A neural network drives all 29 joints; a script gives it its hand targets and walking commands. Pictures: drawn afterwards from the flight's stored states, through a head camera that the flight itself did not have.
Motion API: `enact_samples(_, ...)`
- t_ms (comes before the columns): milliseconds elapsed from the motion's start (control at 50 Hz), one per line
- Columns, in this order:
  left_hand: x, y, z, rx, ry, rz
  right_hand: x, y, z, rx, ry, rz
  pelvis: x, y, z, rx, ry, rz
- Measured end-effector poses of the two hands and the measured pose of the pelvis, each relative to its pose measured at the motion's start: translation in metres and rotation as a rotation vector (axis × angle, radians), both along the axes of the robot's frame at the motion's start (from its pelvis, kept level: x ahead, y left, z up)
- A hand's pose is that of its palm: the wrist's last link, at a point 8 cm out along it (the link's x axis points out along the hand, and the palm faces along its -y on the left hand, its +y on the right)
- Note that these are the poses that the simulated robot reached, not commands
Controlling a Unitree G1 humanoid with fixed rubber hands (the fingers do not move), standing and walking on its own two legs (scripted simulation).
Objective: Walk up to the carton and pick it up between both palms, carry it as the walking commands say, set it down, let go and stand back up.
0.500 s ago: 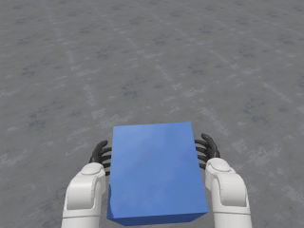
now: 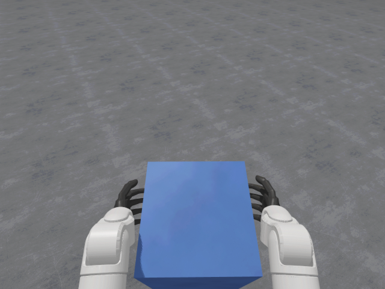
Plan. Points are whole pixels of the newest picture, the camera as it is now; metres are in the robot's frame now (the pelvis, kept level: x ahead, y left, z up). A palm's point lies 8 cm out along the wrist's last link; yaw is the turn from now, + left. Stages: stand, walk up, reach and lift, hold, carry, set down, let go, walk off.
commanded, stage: carry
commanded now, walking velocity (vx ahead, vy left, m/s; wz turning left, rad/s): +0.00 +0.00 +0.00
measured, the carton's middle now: (196, 230) +0.28 +0.00 -0.01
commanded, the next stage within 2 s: hold in 0.40 s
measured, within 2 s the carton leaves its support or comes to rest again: neither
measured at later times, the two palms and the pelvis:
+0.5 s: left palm (126, 225) +0.27 +0.14 +0.03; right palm (265, 222) +0.27 -0.15 +0.04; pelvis +0.00 +0.00 +0.01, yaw -1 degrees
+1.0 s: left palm (116, 231) +0.26 +0.16 +0.03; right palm (257, 228) +0.26 -0.13 +0.04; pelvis -0.04 +0.03 +0.00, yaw -5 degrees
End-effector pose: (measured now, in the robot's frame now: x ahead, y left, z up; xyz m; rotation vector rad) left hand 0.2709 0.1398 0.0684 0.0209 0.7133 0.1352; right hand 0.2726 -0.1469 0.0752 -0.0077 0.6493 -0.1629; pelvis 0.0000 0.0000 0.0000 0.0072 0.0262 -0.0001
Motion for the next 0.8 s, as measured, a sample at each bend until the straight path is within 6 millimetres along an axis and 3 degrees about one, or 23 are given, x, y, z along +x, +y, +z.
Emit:
enact_samples(420, 0.005, 0.000, -0.006, 0.002, -0.007, 0.011, 0.006, -0.001, -0.010, -0.001, 0.017, 0.013, 0.001, -0.004, 0.000, 0.003, -0.007, -0.001)
enact_samples(480, 0.002, 0.000, -0.027, 0.041, 0.030, -0.018, 0.004, 0.000, -0.029, -0.028, 0.058, 0.031, -0.001, -0.004, 0.004, 0.008, -0.079, -0.012)
enact_samples(580, -0.021, 0.005, -0.050, 0.028, 0.036, -0.014, -0.017, 0.005, -0.047, -0.031, 0.061, 0.031, -0.003, -0.001, 0.006, 0.011, -0.125, -0.062)
enact_samples(660, -0.030, 0.012, -0.047, 0.005, 0.000, 0.009, -0.026, 0.011, -0.046, -0.019, 0.027, 0.031, -0.009, 0.004, 0.005, 0.007, -0.139, -0.065)
enact_samples(800, -0.024, 0.023, -0.030, 0.025, -0.050, -0.003, -0.026, 0.021, -0.036, -0.011, -0.019, 0.032, -0.020, 0.017, 0.003, 0.002, -0.172, -0.067)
